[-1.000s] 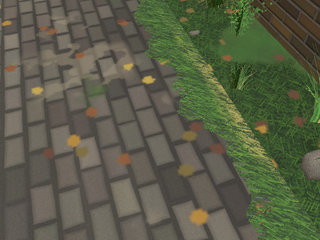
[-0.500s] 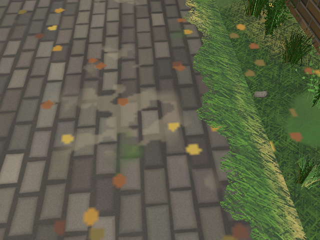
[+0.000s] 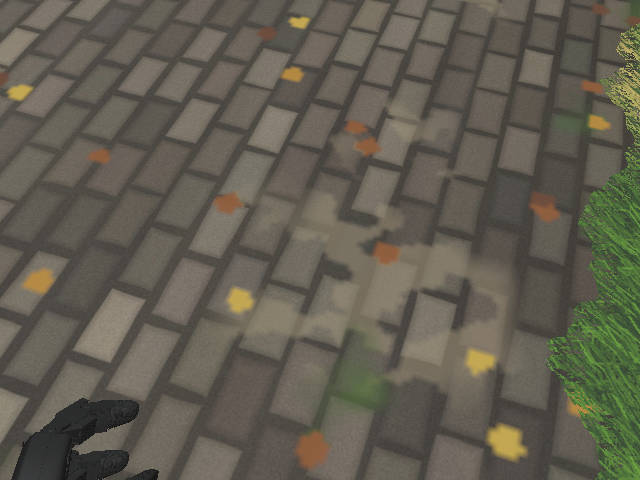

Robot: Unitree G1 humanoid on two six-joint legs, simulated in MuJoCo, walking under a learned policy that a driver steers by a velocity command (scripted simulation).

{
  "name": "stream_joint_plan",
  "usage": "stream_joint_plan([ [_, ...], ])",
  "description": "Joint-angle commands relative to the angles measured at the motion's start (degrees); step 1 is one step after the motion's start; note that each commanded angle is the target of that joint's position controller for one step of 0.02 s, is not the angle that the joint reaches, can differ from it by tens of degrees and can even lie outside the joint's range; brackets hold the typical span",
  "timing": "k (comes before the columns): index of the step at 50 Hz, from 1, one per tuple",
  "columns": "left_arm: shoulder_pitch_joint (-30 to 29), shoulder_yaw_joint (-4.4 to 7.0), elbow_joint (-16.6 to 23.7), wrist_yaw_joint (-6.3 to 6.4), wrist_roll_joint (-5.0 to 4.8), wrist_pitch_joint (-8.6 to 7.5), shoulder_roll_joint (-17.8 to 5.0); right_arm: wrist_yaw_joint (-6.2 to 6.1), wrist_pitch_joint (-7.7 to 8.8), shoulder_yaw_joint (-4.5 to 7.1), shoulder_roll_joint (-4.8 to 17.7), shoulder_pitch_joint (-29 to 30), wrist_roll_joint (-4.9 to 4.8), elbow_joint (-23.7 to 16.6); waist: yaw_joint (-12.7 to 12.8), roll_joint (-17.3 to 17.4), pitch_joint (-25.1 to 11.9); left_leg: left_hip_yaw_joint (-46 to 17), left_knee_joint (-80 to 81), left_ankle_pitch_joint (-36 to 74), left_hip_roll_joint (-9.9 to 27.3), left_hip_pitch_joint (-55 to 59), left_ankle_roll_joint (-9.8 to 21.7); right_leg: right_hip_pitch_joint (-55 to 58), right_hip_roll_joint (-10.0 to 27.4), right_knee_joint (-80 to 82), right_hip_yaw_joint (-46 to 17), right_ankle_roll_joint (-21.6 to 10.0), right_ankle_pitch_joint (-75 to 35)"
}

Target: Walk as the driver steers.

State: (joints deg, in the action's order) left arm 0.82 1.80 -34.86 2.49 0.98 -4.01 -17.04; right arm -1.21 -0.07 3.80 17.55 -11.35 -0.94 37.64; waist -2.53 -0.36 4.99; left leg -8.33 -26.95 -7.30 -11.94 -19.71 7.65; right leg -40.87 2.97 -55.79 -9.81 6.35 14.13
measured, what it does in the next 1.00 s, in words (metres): walks ahead, turning right: right foot, then left foot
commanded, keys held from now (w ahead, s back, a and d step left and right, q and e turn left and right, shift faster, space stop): shift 0.02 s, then e+shift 0.68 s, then shift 0.20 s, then q+shift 0.10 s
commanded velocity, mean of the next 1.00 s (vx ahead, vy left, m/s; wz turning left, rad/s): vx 0.04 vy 0.00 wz -0.46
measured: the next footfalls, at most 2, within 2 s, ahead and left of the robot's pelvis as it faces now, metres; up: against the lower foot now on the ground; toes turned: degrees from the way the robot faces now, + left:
right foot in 0.16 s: +0.22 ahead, -0.17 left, +0.00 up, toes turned +3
left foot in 0.50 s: +0.17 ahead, +0.05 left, +0.00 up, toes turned -25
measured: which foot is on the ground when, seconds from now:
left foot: down 0.00-0.20, up 0.22-0.48, down 0.50-0.96, up 0.98-1.00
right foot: up 0.00-0.14, down 0.16-0.52, up 0.54-0.94, down 0.96-1.00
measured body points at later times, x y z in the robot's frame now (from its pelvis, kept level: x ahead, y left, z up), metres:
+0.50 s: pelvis +0.09 -0.04 +0.00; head +0.14 -0.05 +0.45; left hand +0.29 +0.21 -0.10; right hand +0.19 -0.34 -0.10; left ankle +0.13 +0.07 -0.73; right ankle +0.18 -0.18 -0.73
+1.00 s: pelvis +0.09 -0.07 +0.00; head +0.12 -0.10 +0.45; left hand +0.40 +0.01 -0.07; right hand +0.01 -0.36 -0.12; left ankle +0.14 +0.07 -0.73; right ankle +0.03 -0.17 -0.74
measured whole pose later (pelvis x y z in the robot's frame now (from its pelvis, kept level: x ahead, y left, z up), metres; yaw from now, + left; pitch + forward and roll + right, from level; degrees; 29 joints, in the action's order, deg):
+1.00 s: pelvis +0.09 -0.07 +0.00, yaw -33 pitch +2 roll +0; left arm 5.2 2.4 -33.5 0.3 0.8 2.8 -14.3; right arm 0.1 0.1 3.5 17.7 -12.9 0.0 43.9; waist -3.9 1.8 2.3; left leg 4.5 -34.2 -24.8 5.6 -15.0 -2.3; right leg -15.6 -0.2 -28.6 0.6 -0.3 14.3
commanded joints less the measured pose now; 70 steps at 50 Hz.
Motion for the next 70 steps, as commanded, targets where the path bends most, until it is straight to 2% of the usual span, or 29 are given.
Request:
stream_joint_plan([
  [1, 5.28, 0.92, 1.15, -0.27, -0.35, 0.65, -3.12, -1.83, -0.98, 1.91, 6.61, 0.75, -0.08, -3.85, 1.59, 4.11, -15.41, -7.29, 1.10, 30.52, 12.23, 2.00, 2.75, 13.57, -3.00, 8.09, 5.73, 0.11, -10.53],
  [5, 4.11, 0.95, 0.49, -1.70, -0.51, -0.11, -3.67, -0.95, -0.25, -0.57, 0.99, 0.33, 1.92, -2.37, -0.09, 6.32, -12.70, -9.49, -0.01, 20.63, 17.62, 5.11, 3.56, 16.35, -0.15, 16.43, 4.55, -2.73, -12.63],
  [8, 3.85, 2.32, 1.60, -2.64, -0.59, -0.90, -6.68, 0.18, 1.02, 0.03, 4.02, -0.74, 1.91, -0.82, 0.76, 6.13, -9.10, -8.46, -4.38, 17.47, 17.00, 5.59, 1.85, 21.80, -1.65, 27.02, 5.25, -7.75, -18.72],
  [10, 3.95, 3.74, 2.61, -2.86, 0.18, -0.62, -11.54, -0.31, 1.74, 0.70, 4.66, -7.71, 2.18, -0.05, -3.04, -6.65, -11.14, 0.03, -15.27, 1.00, 7.45, 0.35, -4.45, 29.51, 6.60, 27.67, -8.23, -17.11, -44.71],
  [12, 15.57, 3.77, 0.28, -2.42, -0.45, 0.96, -8.76, -0.91, 0.58, 1.00, 6.16, 0.80, 1.84, -2.75, 4.74, -13.67, -15.18, 3.53, -33.28, -30.12, 2.76, -11.97, -9.71, 39.03, 15.62, 34.73, -28.29, -26.69, -40.34],
  [13, 16.33, 4.14, 0.52, -2.20, -0.69, 1.42, -9.53, -0.74, -0.49, 1.18, 5.70, 1.38, 1.33, -2.77, 4.84, -8.27, -16.93, 0.24, -41.26, -31.29, 3.98, -14.03, -10.14, 40.24, 15.10, 34.84, -29.77, -25.02, -28.45],
  [15, 11.03, 4.60, 2.47, -1.37, -1.59, 2.54, -9.79, -0.40, -1.90, 0.81, 3.37, 3.22, 1.17, -2.87, 2.98, -3.15, -12.48, -0.65, -40.85, -23.67, 6.04, -14.90, -10.30, 32.98, 9.59, 36.17, -23.09, -19.23, -13.76],
  [17, 7.26, 4.67, 3.73, -0.74, -2.18, 4.42, -8.33, -0.49, -1.89, 0.52, 1.33, 4.64, 0.78, -3.11, 1.67, -5.06, -9.92, 2.17, -27.99, -19.01, 5.77, -10.70, -10.43, 27.40, 3.03, 38.11, -17.69, -14.92, -3.63],
  [20, 8.49, 5.65, 3.94, -0.04, -1.71, 6.10, -8.55, -0.07, -0.91, 0.63, 0.40, 4.00, 0.10, -1.79, 2.35, -10.35, -11.89, 2.94, -15.82, -17.43, 3.99, -3.30, -10.55, 26.90, 0.70, 39.17, -18.26, -14.47, 0.96],
  [25, 8.44, 6.72, 4.51, 0.44, -3.13, 6.67, -9.31, 0.47, 0.70, 2.40, 4.08, -2.37, -0.18, 1.63, 0.25, -11.67, -12.66, 1.93, 5.50, -6.42, 7.03, 11.62, -6.97, 21.47, -1.25, 39.16, -22.14, -11.66, 10.99],
  [26, 9.02, 6.23, 4.97, 0.43, -3.21, 6.75, -7.48, 0.20, 0.64, 3.37, 7.58, -4.05, 0.80, 1.99, 0.43, -5.96, -13.53, -4.76, 9.02, -8.69, 15.36, 18.71, -3.38, 13.82, -4.79, 32.29, -17.88, -8.78, 16.99],
  [27, 8.46, 5.92, 6.28, -0.05, -3.67, 6.35, -5.69, 0.30, 0.51, 4.04, 11.34, -1.38, 3.06, 1.32, 2.28, 13.12, -10.76, -20.03, 13.28, -8.16, 28.47, 17.21, 3.95, 3.84, -12.84, 15.00, -3.79, -6.40, 18.79],
  [28, 10.72, 7.13, 5.37, -0.61, -2.60, 5.46, -9.73, 0.15, 1.09, 3.26, 8.59, 4.29, 4.90, -0.99, 3.95, 13.40, -8.64, -22.60, 13.71, -1.61, 33.70, 12.32, 6.77, 1.73, -8.43, 2.52, -3.19, -4.14, 17.19],
  [29, 12.42, 7.88, 3.44, -0.93, -2.38, 5.59, -11.94, -0.59, 1.26, 2.33, 5.22, 8.36, 4.17, -2.46, 5.55, 8.70, -7.93, -15.62, 12.09, 1.80, 31.14, 10.65, 5.12, 3.18, -6.83, -4.08, -1.16, -3.47, 13.45],
  [31, 15.18, 7.19, 1.25, -0.77, -1.93, 6.65, -9.19, -1.67, 1.14, 1.51, 3.11, 10.54, 2.04, -3.09, 5.79, 5.18, -6.94, -6.58, 9.65, 4.80, 25.90, 11.18, 1.99, 2.13, -5.94, -12.52, 0.64, -2.45, 7.54],
  [35, 8.60, 5.15, 4.85, -1.59, -2.93, 6.87, -6.14, -2.47, 0.11, 1.46, 4.62, 4.47, 2.36, -2.14, 1.12, 7.03, -4.71, 1.84, 9.53, 13.64, 24.95, 16.25, 4.20, -3.46, -1.16, -11.54, 7.03, 0.54, 3.14],
  [37, 5.61, 4.20, 6.65, -1.94, -2.39, 6.62, -4.77, -2.15, -0.43, 2.01, 6.51, 0.38, 2.30, -0.90, -1.11, 7.27, -6.14, 1.47, 8.62, 18.51, 26.55, 19.65, 5.94, -1.95, -0.24, -6.19, 7.36, 1.37, 5.17],
  [42, 5.87, 3.31, 6.75, -2.52, -1.89, 6.53, -4.29, -0.16, -0.68, 3.22, 10.08, 1.85, 0.89, -0.50, -0.15, 9.36, -8.43, 5.40, 6.75, 23.70, 27.83, 16.27, 6.28, 11.78, -1.60, 8.44, 11.14, -0.59, 8.56],
  [46, 8.58, 3.35, 4.92, -2.79, -1.82, 6.72, -3.62, 0.38, -0.08, 2.53, 8.78, 2.04, -1.22, 1.31, 2.49, 10.15, -9.33, 5.97, 0.61, 22.10, 26.84, 14.20, 3.08, 25.16, -3.98, 31.12, 11.87, -5.38, -1.99],
  [47, 9.86, 3.24, 4.14, -2.54, -1.41, 6.51, -3.96, 0.66, 0.48, 1.24, 5.69, -0.38, -1.21, 2.93, 3.14, 7.19, -10.24, 7.12, -1.44, 17.97, 24.86, 9.11, -0.41, 34.76, -2.78, 39.58, 9.62, -7.29, -12.30],
  [48, 12.87, 3.12, 3.90, -1.83, -0.44, 6.43, -5.74, 1.45, 1.38, -0.88, 0.85, -2.34, 1.37, 2.74, 2.58, -1.22, -16.53, 9.38, -6.82, 0.35, 21.32, 0.43, -5.56, 50.05, 6.99, 36.14, -0.59, -9.17, -31.69],
  [49, 9.24, 2.55, 4.26, -1.38, 0.98, 6.19, -6.79, 2.47, 2.00, -2.15, -1.85, -4.34, 2.65, 2.42, 0.13, -12.58, -16.92, 10.41, -10.33, -24.47, 18.52, -6.14, -9.99, 49.82, 17.46, 30.31, -6.40, -17.12, -46.95],
  [50, 8.46, 2.22, 3.78, -1.74, 1.60, 5.56, -3.50, 2.12, 1.57, -0.88, 3.00, -0.97, 1.31, 2.37, 3.43, -9.11, -17.22, 7.60, -13.31, -27.37, 18.64, -4.27, -11.68, 43.74, 16.85, 31.47, -4.28, -21.21, -39.15],
  [51, 6.92, 2.92, 3.27, -1.83, 1.52, 5.10, -5.56, 1.88, 1.16, 0.26, 6.53, 1.53, -0.18, 1.38, 3.52, -9.44, -13.24, 8.42, -17.75, -26.22, 17.30, -7.14, -11.91, 42.33, 14.69, 32.31, -2.25, -20.56, -35.07],
  [53, 6.75, 4.57, 2.38, -1.11, 0.35, 4.80, -9.68, 0.59, -0.63, 2.28, 10.03, -0.11, -0.71, 2.63, 4.39, -10.47, -9.80, 7.39, -32.64, -27.42, 15.86, -12.98, -12.95, 39.33, 15.85, 34.38, -0.80, -20.96, -33.30],
  [58, 0.70, 3.02, 1.80, 0.15, 0.51, 4.41, -3.21, -1.32, -3.78, 2.62, 5.45, -3.53, -0.72, 2.14, 1.30, -8.17, -5.66, 7.72, -40.71, -16.57, 16.61, -14.40, -14.56, 31.18, 14.14, 38.92, 9.62, -18.83, -19.44],
  [62, 1.55, 4.08, 0.33, 0.47, 0.23, 4.59, -5.12, 0.55, -3.47, 1.45, 2.34, 0.00, -0.06, -2.35, 2.85, -6.81, -7.56, 9.53, -27.59, -14.08, 18.70, -11.56, -13.52, 35.00, 15.93, 37.72, 12.83, -19.05, -19.49],
  [68, 0.94, 5.86, -0.81, -1.55, -2.18, 4.21, -8.72, 2.57, -4.78, 2.68, 4.27, -2.38, -0.47, -5.68, 0.93, -6.94, -8.73, 14.32, -13.62, -12.81, 16.82, -2.44, -8.19, 35.37, 18.98, 31.71, 16.41, -15.17, -22.11],
  [70, 4.15, 5.68, -3.03, -2.27, -2.69, 4.41, -6.39, 1.54, -4.58, 4.28, 6.73, -7.47, -0.14, -4.59, -1.20, -0.47, -9.39, 12.67, -2.08, -0.05, 13.84, 8.67, -4.06, 29.47, 13.77, 19.46, 21.53, -9.16, -13.67],
])
Keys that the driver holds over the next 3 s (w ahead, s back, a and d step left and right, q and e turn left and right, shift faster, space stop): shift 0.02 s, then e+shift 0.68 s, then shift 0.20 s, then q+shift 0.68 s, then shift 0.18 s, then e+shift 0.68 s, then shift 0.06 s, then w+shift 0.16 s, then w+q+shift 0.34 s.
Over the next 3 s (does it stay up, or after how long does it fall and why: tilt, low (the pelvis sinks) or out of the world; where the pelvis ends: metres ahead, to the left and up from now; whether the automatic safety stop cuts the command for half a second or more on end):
stays up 0.26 -0.18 0.00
